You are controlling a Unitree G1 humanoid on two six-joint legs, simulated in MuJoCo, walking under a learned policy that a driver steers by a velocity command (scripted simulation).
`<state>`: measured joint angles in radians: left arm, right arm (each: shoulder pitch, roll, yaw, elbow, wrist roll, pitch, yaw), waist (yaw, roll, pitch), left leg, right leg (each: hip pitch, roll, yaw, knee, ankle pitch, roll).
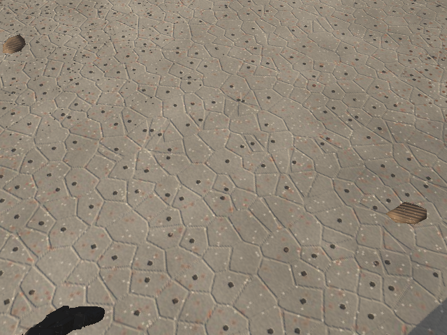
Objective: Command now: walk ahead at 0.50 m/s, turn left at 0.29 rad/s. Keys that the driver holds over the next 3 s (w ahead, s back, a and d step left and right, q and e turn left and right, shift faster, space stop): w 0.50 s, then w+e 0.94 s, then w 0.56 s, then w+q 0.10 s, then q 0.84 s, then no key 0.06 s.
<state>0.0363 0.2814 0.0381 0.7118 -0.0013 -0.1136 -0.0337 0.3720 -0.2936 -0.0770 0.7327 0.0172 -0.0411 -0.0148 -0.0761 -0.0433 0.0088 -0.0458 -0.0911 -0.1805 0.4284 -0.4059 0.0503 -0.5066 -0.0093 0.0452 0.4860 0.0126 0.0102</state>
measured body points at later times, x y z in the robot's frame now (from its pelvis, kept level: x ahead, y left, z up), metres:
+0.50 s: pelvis +0.27 +0.00 +0.00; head +0.31 +0.00 +0.45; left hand +0.23 +0.28 -0.12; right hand +0.53 -0.20 -0.06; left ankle +0.43 +0.13 -0.71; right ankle +0.14 -0.13 -0.73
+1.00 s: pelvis +0.54 +0.02 +0.00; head +0.57 +0.01 +0.45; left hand +0.77 +0.22 -0.10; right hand +0.52 -0.27 -0.12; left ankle +0.43 +0.13 -0.73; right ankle +0.69 -0.15 -0.70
